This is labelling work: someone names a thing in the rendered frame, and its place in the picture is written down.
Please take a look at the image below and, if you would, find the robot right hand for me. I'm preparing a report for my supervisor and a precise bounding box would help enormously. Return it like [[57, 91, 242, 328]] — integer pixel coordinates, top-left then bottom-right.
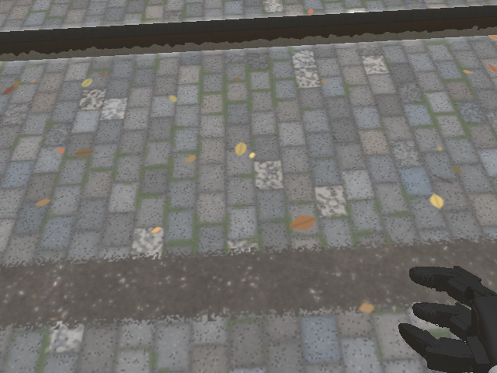
[[398, 266, 497, 373]]

